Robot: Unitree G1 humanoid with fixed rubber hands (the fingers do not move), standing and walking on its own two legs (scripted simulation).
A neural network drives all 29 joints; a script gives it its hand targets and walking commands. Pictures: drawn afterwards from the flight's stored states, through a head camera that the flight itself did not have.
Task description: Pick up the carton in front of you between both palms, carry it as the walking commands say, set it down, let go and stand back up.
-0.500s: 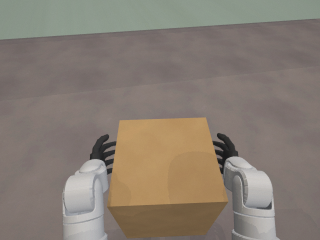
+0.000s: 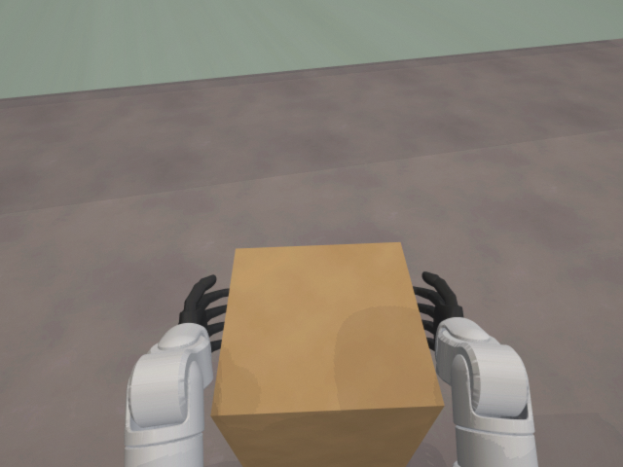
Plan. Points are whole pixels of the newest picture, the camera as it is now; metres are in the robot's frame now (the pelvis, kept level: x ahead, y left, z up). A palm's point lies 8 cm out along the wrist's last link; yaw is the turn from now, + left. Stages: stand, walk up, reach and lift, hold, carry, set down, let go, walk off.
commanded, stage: carry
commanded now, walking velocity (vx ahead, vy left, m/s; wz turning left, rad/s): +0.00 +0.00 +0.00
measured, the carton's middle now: (322, 364) +0.26 +0.00 +0.00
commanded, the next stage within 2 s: hold in 0.88 s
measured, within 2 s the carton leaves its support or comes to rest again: neither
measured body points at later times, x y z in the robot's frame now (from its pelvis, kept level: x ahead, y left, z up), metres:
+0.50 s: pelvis -0.05 +0.00 +0.00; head -0.08 +0.00 +0.45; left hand +0.24 +0.15 +0.03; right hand +0.23 -0.15 +0.03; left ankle +0.01 +0.12 -0.73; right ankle -0.13 -0.08 -0.73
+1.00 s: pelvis -0.07 +0.00 +0.01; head -0.07 +0.01 +0.46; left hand +0.22 +0.13 +0.03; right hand +0.21 -0.17 +0.03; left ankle +0.01 +0.14 -0.73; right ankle -0.13 -0.08 -0.73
